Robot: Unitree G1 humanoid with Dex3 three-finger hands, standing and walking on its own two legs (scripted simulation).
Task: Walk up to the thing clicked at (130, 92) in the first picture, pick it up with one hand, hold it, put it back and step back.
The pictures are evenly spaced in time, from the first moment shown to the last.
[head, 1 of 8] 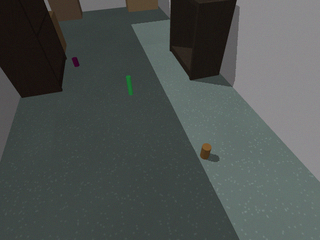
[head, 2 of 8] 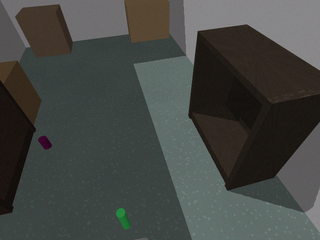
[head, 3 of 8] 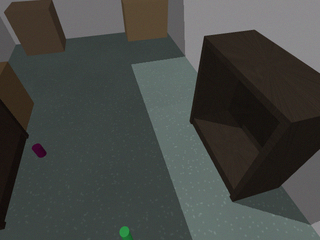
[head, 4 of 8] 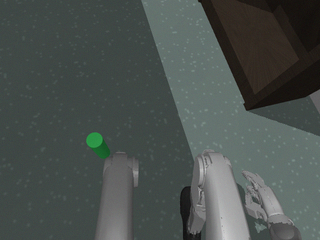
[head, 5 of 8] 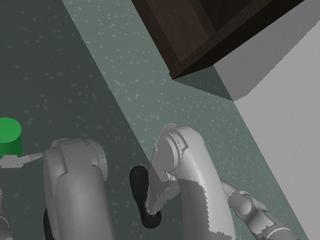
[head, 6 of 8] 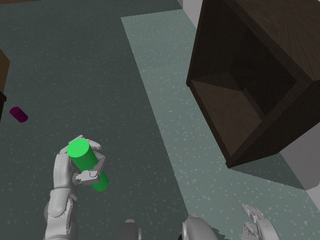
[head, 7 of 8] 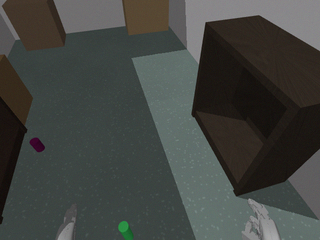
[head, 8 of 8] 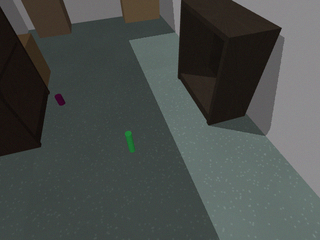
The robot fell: no
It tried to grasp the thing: yes
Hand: left
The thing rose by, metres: 0.65
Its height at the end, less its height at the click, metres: +0.00
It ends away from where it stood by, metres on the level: 0.00
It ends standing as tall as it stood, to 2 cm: yes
